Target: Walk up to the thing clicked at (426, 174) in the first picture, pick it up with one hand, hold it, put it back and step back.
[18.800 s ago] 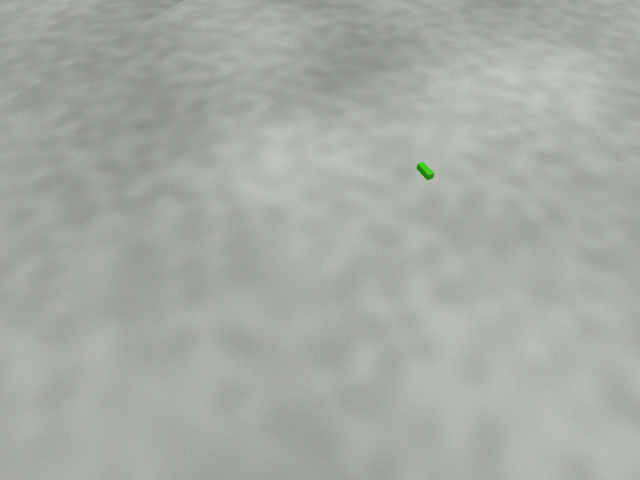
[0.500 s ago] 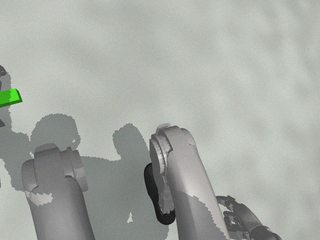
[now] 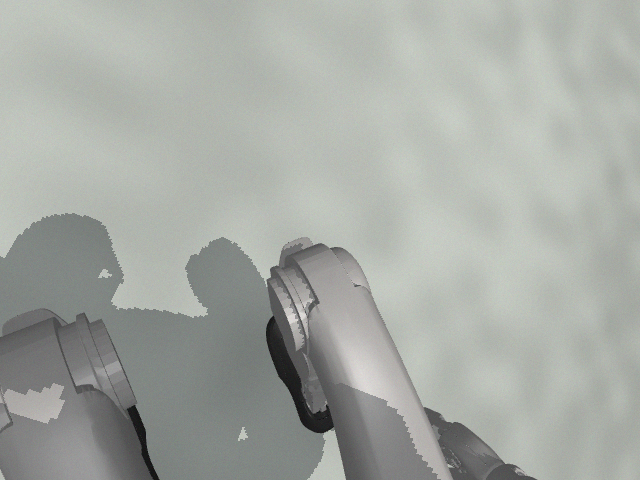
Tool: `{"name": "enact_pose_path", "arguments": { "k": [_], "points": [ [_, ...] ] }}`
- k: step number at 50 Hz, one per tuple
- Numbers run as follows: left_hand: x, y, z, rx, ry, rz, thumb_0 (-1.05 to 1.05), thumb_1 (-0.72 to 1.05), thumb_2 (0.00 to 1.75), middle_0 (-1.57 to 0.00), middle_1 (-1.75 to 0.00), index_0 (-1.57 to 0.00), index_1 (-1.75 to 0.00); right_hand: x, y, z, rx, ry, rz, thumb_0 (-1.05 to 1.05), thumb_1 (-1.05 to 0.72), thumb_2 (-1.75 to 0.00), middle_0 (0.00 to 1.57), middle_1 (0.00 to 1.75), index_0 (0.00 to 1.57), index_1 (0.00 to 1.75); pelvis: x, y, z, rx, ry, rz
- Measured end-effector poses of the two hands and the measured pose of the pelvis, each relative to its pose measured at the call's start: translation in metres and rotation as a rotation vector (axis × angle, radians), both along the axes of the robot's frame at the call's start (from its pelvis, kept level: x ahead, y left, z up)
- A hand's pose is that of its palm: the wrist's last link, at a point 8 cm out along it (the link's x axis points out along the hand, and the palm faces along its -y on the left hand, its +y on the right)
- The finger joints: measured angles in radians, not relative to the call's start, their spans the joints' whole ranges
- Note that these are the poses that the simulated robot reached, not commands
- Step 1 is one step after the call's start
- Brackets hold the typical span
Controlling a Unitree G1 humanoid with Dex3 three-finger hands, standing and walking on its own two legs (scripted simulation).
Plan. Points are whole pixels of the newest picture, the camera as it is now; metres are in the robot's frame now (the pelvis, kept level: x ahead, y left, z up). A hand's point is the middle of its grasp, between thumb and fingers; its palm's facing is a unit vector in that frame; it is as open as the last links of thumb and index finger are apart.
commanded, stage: rest palm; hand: left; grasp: from above
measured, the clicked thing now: out of the picture +0.43 +0.33 -0.29
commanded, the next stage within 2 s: close in 0.70 s
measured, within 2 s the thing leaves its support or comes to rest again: neither
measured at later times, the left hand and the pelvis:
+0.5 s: hand out of the picture +0.42 +0.32 -0.25, palm faces -0.40 -0.15 -0.90, open 13.6 cm; pelvis -0.01 +0.01 +0.00, yaw -2 degrees
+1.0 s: hand out of the picture +0.42 +0.32 -0.26, palm faces -0.43 -0.18 -0.88, open 12.5 cm; pelvis -0.01 +0.01 +0.00, yaw -2 degrees
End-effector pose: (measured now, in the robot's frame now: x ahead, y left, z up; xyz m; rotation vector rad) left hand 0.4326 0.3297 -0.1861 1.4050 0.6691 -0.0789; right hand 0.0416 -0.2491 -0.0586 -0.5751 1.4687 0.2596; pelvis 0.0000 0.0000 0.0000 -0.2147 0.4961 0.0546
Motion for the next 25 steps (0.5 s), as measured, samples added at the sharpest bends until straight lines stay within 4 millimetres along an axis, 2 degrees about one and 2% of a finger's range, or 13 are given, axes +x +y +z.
{"name": "enact_pose_path", "arguments": {
  "k": [8,19,25],
  "points": [
    [-0.008,0.006,-0.006,-0.029,0.009,-0.030,0.00,-0.43,0.90,-0.19,-0.85,-0.18,-0.87,0.005,0.001,0.004,-0.004,0.015,0.042,0.00,-0.90,-0.90,0.20,0.30,0.20,0.30,0.000,0.000,0.002,-0.013,-0.013,-0.001],
    [-0.009,-0.006,-0.007,-0.031,-0.044,-0.111,0.00,-0.43,0.90,-0.19,-0.85,-0.18,-0.87,0.019,-0.002,0.013,-0.028,-0.034,0.111,0.00,-0.90,-0.90,0.20,0.30,0.20,0.30,-0.005,0.004,-0.001,-0.030,-0.045,-0.008],
    [-0.008,-0.010,-0.009,-0.003,-0.055,-0.108,0.00,-0.40,0.88,-0.20,-0.85,-0.19,-0.86,0.020,-0.002,0.017,-0.027,-0.058,0.121,0.00,-0.91,-0.90,0.20,0.30,0.20,0.30,-0.008,0.006,-0.001,-0.036,-0.053,-0.012]
  ]
}}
